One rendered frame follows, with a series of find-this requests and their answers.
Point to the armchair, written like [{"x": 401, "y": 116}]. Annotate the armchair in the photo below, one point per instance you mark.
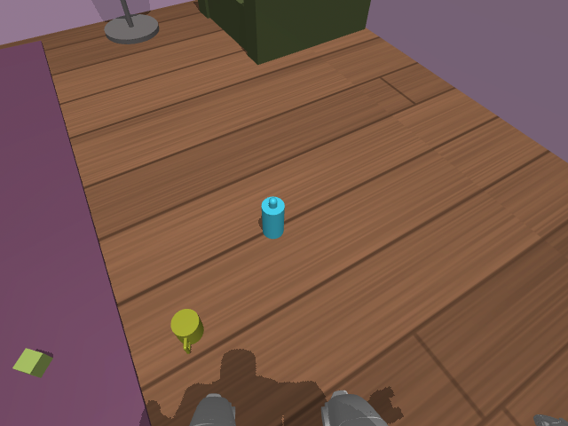
[{"x": 271, "y": 29}]

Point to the floor lamp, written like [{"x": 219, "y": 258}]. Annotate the floor lamp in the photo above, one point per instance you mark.
[{"x": 131, "y": 28}]

